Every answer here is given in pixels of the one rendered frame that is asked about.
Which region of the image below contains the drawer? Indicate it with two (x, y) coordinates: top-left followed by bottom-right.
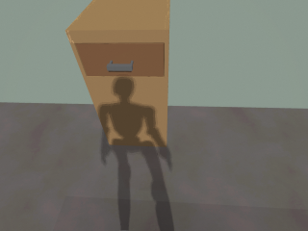
(75, 42), (165, 77)

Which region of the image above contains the cabinet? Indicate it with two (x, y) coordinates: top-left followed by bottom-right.
(65, 0), (170, 147)

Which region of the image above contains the handle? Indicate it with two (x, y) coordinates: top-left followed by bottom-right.
(106, 60), (134, 71)

